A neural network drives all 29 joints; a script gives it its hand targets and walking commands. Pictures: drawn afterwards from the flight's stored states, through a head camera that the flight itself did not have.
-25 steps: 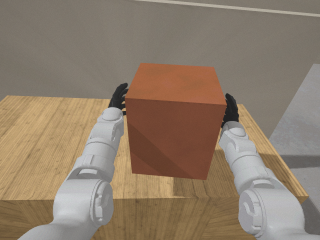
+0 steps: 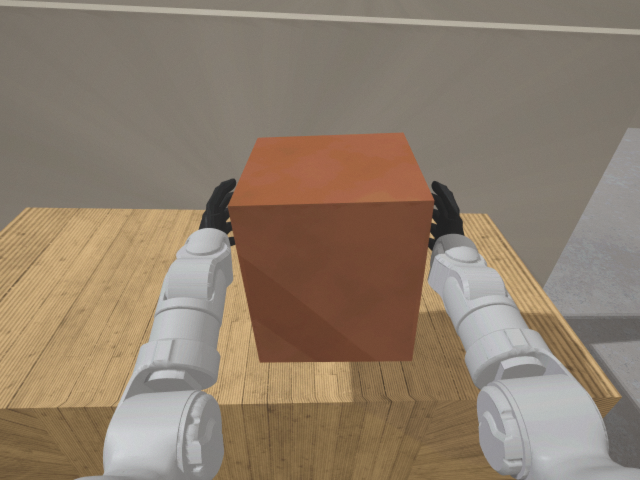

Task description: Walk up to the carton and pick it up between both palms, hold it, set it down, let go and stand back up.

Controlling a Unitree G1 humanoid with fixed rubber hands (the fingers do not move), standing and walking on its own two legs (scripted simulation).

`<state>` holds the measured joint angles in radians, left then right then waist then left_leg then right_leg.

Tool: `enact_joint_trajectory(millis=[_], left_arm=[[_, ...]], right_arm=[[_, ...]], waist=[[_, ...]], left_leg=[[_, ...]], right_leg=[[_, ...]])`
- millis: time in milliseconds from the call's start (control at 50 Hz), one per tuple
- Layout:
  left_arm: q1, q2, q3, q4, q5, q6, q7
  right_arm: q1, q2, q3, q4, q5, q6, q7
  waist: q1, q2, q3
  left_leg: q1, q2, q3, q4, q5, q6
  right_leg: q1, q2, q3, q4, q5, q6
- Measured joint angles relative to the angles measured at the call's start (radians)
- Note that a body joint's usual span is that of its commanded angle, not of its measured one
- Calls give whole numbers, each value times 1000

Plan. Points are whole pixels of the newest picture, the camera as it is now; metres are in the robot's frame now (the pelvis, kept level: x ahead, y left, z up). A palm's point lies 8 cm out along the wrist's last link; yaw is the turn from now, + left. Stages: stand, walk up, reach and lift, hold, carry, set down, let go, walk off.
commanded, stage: reach and lift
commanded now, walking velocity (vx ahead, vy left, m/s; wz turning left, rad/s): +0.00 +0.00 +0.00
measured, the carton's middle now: (332, 246) +0.41 +0.00 +0.15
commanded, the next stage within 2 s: hold in 0.56 s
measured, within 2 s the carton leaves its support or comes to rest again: neither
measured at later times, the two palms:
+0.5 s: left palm (204, 223) +0.37 +0.17 +0.20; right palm (442, 227) +0.38 -0.14 +0.20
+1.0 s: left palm (191, 221) +0.35 +0.17 +0.22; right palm (442, 223) +0.37 -0.13 +0.22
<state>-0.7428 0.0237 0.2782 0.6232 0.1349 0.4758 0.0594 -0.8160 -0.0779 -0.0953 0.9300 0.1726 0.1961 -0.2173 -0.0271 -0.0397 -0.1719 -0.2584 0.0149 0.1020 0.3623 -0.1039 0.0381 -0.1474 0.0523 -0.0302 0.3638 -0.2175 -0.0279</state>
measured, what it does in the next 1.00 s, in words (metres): stands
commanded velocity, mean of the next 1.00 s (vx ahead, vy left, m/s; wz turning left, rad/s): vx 0.00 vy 0.00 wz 0.00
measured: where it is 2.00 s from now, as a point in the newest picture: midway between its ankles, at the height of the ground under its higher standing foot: outside the picture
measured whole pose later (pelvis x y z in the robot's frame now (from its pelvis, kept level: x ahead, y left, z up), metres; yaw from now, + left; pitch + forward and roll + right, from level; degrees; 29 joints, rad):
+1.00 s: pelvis -0.01 +0.01 +0.00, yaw +0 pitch -2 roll -1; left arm -0.74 0.02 0.28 0.39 0.17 0.71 0.04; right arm -0.82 -0.08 -0.08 0.76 0.20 0.37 -0.23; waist -0.03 -0.04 -0.17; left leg -0.23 0.01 0.10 0.36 -0.10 0.04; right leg -0.11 0.05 -0.03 0.34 -0.20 -0.03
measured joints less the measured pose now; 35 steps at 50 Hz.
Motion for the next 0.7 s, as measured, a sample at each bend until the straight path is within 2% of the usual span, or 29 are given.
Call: enact_joint_trajectory(millis=[260,700], left_arm=[[4,3,0,-113,3,101,-3],[5,0,0,-193,28,192,-13]], right_arm=[[0,0,18,-72,25,61,-10],[0,0,20,-134,27,133,-12]], waist=[[0,-5,0],[0,5,0]], left_leg=[[7,0,-1,0,-6,-1],[26,0,-1,0,-2,1]], right_leg=[[16,0,0,-18,4,0],[36,0,0,-21,10,0]])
